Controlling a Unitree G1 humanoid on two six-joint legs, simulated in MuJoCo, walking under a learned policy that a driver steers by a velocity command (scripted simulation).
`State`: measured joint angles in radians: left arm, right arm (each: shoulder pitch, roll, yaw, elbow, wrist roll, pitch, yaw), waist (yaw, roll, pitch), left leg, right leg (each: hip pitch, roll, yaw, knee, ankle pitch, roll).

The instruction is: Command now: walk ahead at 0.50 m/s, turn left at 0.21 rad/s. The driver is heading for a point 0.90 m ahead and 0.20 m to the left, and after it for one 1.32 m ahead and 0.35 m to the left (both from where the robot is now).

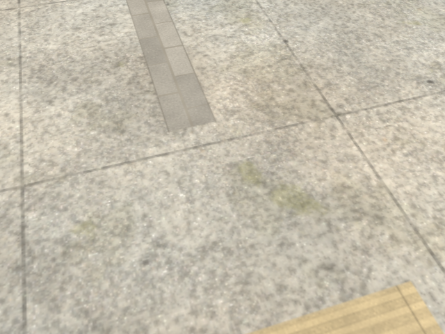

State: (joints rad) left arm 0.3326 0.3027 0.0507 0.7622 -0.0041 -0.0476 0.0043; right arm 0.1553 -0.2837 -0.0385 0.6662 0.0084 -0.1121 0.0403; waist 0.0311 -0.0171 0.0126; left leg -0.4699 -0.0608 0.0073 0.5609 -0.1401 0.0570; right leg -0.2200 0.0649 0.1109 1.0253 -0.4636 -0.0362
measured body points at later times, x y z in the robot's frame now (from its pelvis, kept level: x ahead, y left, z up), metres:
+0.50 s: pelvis +0.27 -0.01 +0.01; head +0.29 -0.01 +0.46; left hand +0.43 +0.29 -0.05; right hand +0.38 -0.27 -0.11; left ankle +0.11 +0.08 -0.67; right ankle +0.37 -0.09 -0.72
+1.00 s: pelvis +0.49 +0.13 -0.01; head +0.52 +0.16 +0.44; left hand +0.34 +0.37 -0.14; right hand +0.81 +0.06 -0.07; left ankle +0.52 +0.26 -0.72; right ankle +0.39 -0.09 -0.67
